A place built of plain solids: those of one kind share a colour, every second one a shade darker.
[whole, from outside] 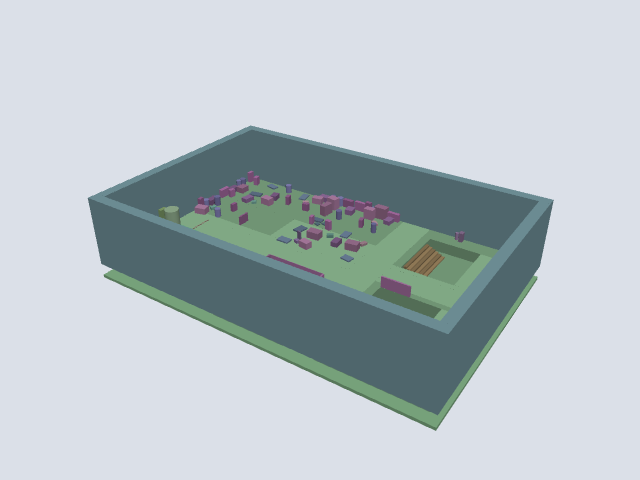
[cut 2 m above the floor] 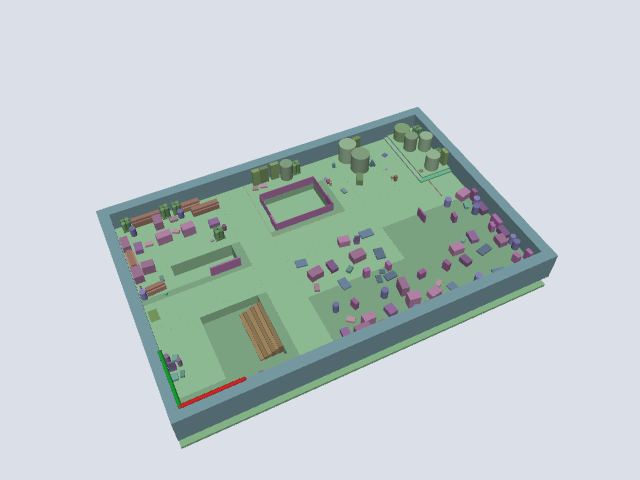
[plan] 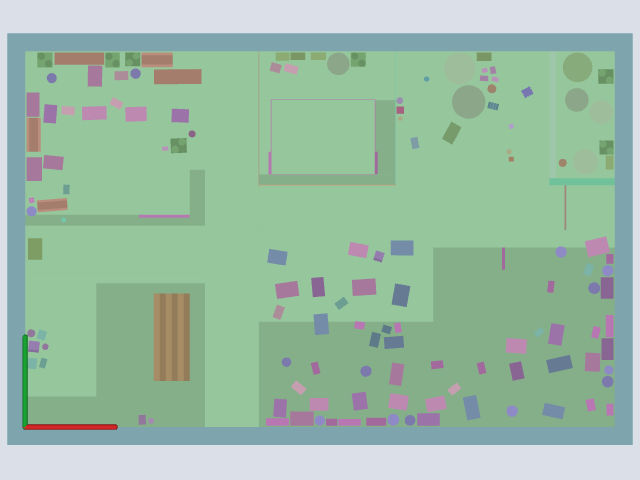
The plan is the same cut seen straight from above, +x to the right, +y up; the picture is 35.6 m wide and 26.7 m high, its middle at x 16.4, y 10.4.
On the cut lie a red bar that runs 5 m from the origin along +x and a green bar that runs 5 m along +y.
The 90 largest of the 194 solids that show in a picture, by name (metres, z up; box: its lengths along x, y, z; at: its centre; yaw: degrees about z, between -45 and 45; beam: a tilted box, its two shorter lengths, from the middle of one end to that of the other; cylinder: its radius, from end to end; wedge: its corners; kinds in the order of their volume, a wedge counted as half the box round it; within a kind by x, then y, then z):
{
 "floor_1": {"box": [3.4, 2.51, 2.1], "at": [1.7, 13.05, -1.05]},
 "floor_2": {"box": [3.95, 6.29, 2.1], "at": [1.98, 4.84, -1.05]},
 "floor_3": {"box": [10.0, 1.7, 2.1], "at": [5.0, 0.85, -1.05]},
 "floor_4": {"box": [10.0, 0.61, 2.1], "at": [5.0, 8.29, -1.05]},
 "floor_5": {"box": [10.0, 2.6, 1.0], "at": [5.0, 9.9, -0.5]},
 "floor_6": {"box": [10.0, 0.6, 2.1], "at": [5.0, 11.5, -1.05]},
 "floor_7": {"box": [10.0, 6.59, 2.1], "at": [5.0, 17.61, -1.05]},
 "floor_8": {"box": [5.75, 2.51, 0.59], "at": [6.28, 13.05, -1.8]},
 "floor_9": {"box": [5.21, 6.29, 0.99], "at": [6.55, 4.84, -1.61]},
 "floor_10": {"box": [0.85, 2.51, 2.1], "at": [9.57, 13.05, -1.05]},
 "floor_11": {"box": [0.84, 6.29, 2.1], "at": [9.58, 4.84, -1.05]},
 "floor_12": {"box": [3.0, 20.9, 1.0], "at": [11.5, 10.45, -0.5]},
 "floor_13": {"box": [0.7, 4.13, 2.1], "at": [13.35, 16.11, -1.05]},
 "floor_14": {"box": [5.75, 4.13, 1.33], "at": [16.57, 16.11, -1.44]},
 "floor_15": {"box": [7.6, 0.6, 2.1], "at": [16.8, 13.75, -1.05]},
 "floor_16": {"box": [7.6, 2.72, 2.1], "at": [16.8, 19.54, -1.05]},
 "floor_17": {"box": [9.7, 4.13, 2.1], "at": [17.85, 7.92, -1.05]},
 "floor_18": {"box": [1.15, 4.13, 2.1], "at": [20.02, 16.11, -1.05]},
 "floor_19": {"box": [2.0, 7.45, 1.0], "at": [21.6, 17.18, -0.5]},
 "floor_20": {"box": [19.8, 5.85, 2.1], "at": [22.9, 2.92, -1.05]},
 "floor_21": {"box": [19.8, 0.97, 2.1], "at": [22.9, 10.46, -1.05]},
 "floor_22": {"box": [19.8, 2.5, 1.0], "at": [22.9, 12.2, -0.5]},
 "floor_23": {"box": [4.05, 7.45, 1.0], "at": [24.62, 17.18, -0.5]},
 "floor_24": {"box": [4.67, 4.13, 2.1], "at": [25.04, 7.92, -1.05]},
 "floor_25": {"box": [2.5, 7.45, 1.0], "at": [27.9, 17.18, -0.5]},
 "floor_26": {"box": [5.43, 4.13, 2.1], "at": [30.09, 7.92, -1.05]},
 "floor_27": {"box": [3.26, 7.06, 1.3], "at": [31.17, 17.37, -0.35]},
 "wall_1": {"box": [1.0, 20.9, 7.0], "at": [-0.5, 10.45, 2.5]},
 "wall_2": {"box": [34.8, 1.0, 7.0], "at": [16.4, -0.5, 2.5]},
 "wall_3": {"box": [34.8, 1.0, 7.0], "at": [16.4, 21.4, 2.5]},
 "wall_4": {"box": [1.0, 20.9, 7.0], "at": [33.3, 10.45, 2.5]},
 "floor_base_1": {"box": [34.8, 22.9, 0.3], "at": [16.4, 10.45, -2.35]},
 "vat_1": {"cylinder": 0.63, "from": [17.42, 20.2, 0.0], "to": [17.42, 20.2, 1.85]},
 "vat_2": {"cylinder": 0.89, "from": [24.17, 19.94, 0.0], "to": [24.17, 19.94, 2.43]},
 "vat_3": {"cylinder": 0.94, "from": [24.67, 18.08, 0.0], "to": [24.67, 18.08, 2.54]},
 "vat_4": {"cylinder": 0.66, "from": [30.69, 18.19, 0.3], "to": [30.69, 18.19, 2.22]},
 "vat_5": {"cylinder": 0.71, "from": [31.15, 14.76, 0.3], "to": [31.15, 14.76, 2.57]},
 "vat_6": {"cylinder": 0.68, "from": [32.05, 17.51, 0.3], "to": [32.05, 17.51, 2.17]},
 "pallet_load_1": {"box": [0.73, 1.35, 1.09], "at": [0.43, 17.94, 0.55]},
 "pallet_load_2": {"box": [0.87, 1.32, 0.92], "at": [0.51, 14.34, 0.46]},
 "pallet_load_3": {"box": [1.1, 0.75, 0.99], "at": [1.57, 14.71, 0.49], "yaw": -5.7},
 "pallet_load_4": {"box": [1.36, 0.75, 0.95], "at": [3.85, 17.46, 0.47], "yaw": 2.0},
 "pallet_load_5": {"box": [0.8, 1.17, 0.94], "at": [3.88, 19.52, 0.47], "yaw": -1.1},
 "pallet_load_6": {"box": [1.18, 0.81, 1.02], "at": [6.17, 17.4, 0.51], "yaw": 2.0},
 "pallet_load_7": {"box": [1.26, 0.84, 0.75], "at": [14.57, 7.62, 0.38], "yaw": 8.3},
 "pallet_load_8": {"box": [1.31, 0.79, 1.27], "at": [15.39, 0.47, 0.64]},
 "pallet_load_9": {"box": [1.04, 0.71, 1.15], "at": [16.35, 1.26, 0.57], "yaw": 0.1},
 "pallet_load_10": {"box": [1.05, 0.73, 0.68], "at": [18.53, 9.84, 0.34], "yaw": -10.7},
 "pallet_load_11": {"box": [1.32, 0.9, 0.74], "at": [18.85, 7.77, 0.37], "yaw": 3.6},
 "pallet_load_12": {"box": [0.69, 1.22, 1.14], "at": [20.67, 2.93, 0.57], "yaw": -8.7},
 "pallet_load_13": {"box": [1.05, 0.83, 1.23], "at": [20.77, 1.39, 0.61], "yaw": -8.7},
 "pallet_load_14": {"box": [1.1, 0.75, 0.67], "at": [22.84, 1.28, 0.34], "yaw": 10.6},
 "pallet_load_15": {"box": [1.14, 0.81, 0.74], "at": [27.32, 4.51, 0.37], "yaw": -3.6},
 "pallet_load_16": {"box": [0.84, 1.04, 0.64], "at": [31.57, 3.6, 0.32], "yaw": -2.9},
 "pallet_load_17": {"box": [1.24, 0.91, 0.67], "at": [31.82, 10.02, 0.34], "yaw": 13.2},
 "tread_1": {"box": [0.34, 4.87, 0.32], "at": [7.65, 4.99, -0.95]},
 "tread_2": {"box": [0.34, 4.87, 0.48], "at": [7.99, 4.99, -0.88]},
 "tread_3": {"box": [0.34, 4.87, 0.64], "at": [8.32, 4.99, -0.8]},
 "tread_4": {"box": [0.34, 4.87, 0.8], "at": [8.66, 4.99, -0.72]},
 "tread_5": {"box": [0.34, 4.87, 0.96], "at": [8.99, 4.99, -0.64]},
 "cask_row_1": {"box": [0.8, 1.9, 0.53], "at": [0.47, 16.25, 0.27]},
 "cask_row_2": {"box": [1.67, 0.67, 0.52], "at": [1.51, 12.34, 0.26], "yaw": 4.5},
 "cask_row_3": {"box": [2.77, 0.68, 0.63], "at": [3.01, 20.49, 0.32]},
 "cask_row_4": {"box": [1.75, 0.82, 0.56], "at": [7.34, 20.42, 0.28]},
 "cask_row_5": {"box": [2.65, 0.83, 0.54], "at": [8.49, 19.48, 0.27], "yaw": 0.4},
 "sack_pile_1": {"box": [0.71, 1.03, 0.53], "at": [1.4, 17.42, 0.27], "yaw": -4.3},
 "sack_pile_2": {"box": [0.96, 0.75, 0.49], "at": [8.63, 17.31, 0.24], "yaw": -2.0},
 "sack_pile_3": {"box": [0.71, 1.01, 0.45], "at": [14.18, 1.05, 0.23], "yaw": -3.8},
 "sack_pile_4": {"box": [0.69, 1.08, 0.49], "at": [16.3, 7.78, 0.24], "yaw": 5.0},
 "sack_pile_5": {"box": [0.79, 0.96, 0.57], "at": [18.61, 1.43, 0.28], "yaw": 7.6},
 "sack_pile_6": {"box": [1.25, 0.7, 0.56], "at": [22.43, 0.42, 0.28]},
 "sack_pile_7": {"box": [0.68, 0.97, 0.53], "at": [27.35, 3.11, 0.27], "yaw": 11.8},
 "sack_pile_8": {"box": [0.76, 1.16, 0.46], "at": [29.55, 5.15, 0.23], "yaw": -9.2},
 "sack_pile_9": {"box": [0.71, 1.2, 0.61], "at": [32.38, 7.72, 0.3]},
 "sack_pile_10": {"box": [0.67, 1.21, 0.57], "at": [32.4, 4.33, 0.28]},
 "control_cabinet_1": {"box": [0.76, 0.46, 1.83], "at": [14.32, 20.6, 0.92]},
 "control_cabinet_2": {"box": [0.82, 0.42, 1.82], "at": [15.17, 20.62, 0.91]},
 "control_cabinet_3": {"box": [0.85, 0.42, 1.93], "at": [16.31, 20.62, 0.96]},
 "control_cabinet_4": {"box": [0.82, 0.47, 1.75], "at": [25.53, 20.59, 0.88]},
 "control_cabinet_5": {"box": [0.43, 0.78, 1.91], "at": [32.52, 14.71, 1.25]},
 "step_terW_tread_1": {"box": [0.39, 7.06, 1.15], "at": [29.35, 17.37, -0.42]},
 "tank_low_1": {"cylinder": 0.82, "from": [30.73, 20.0, 0.3], "to": [30.73, 20.0, 1.6]},
 "crate_stack_1": {"box": [1.28, 0.42, 0.85], "at": [14.04, 0.28, 0.42]},
 "crate_stack_2": {"box": [1.25, 0.37, 0.97], "at": [18.04, 0.26, 0.48]},
 "crate_stack_3": {"box": [1.12, 0.44, 0.85], "at": [19.53, 0.29, 0.42]},
 "crate_stack_4": {"box": [0.43, 1.23, 0.89], "at": [32.52, 5.61, 0.45]},
 "step_terS_tread_1": {"box": [3.65, 0.39, 1.15], "at": [30.98, 13.64, -0.42]},
 "rail_1": {"box": [2.82, 0.16, 1.1], "at": [7.74, 11.72, 0.55]},
 "pump_skid_1": {"box": [0.66, 1.1, 0.68], "at": [23.73, 16.35, 0.34], "yaw": -28.5},
 "barrel_1": {"cylinder": 0.33, "from": [31.65, 7.72, 0.0], "to": [31.65, 7.72, 0.99]}
}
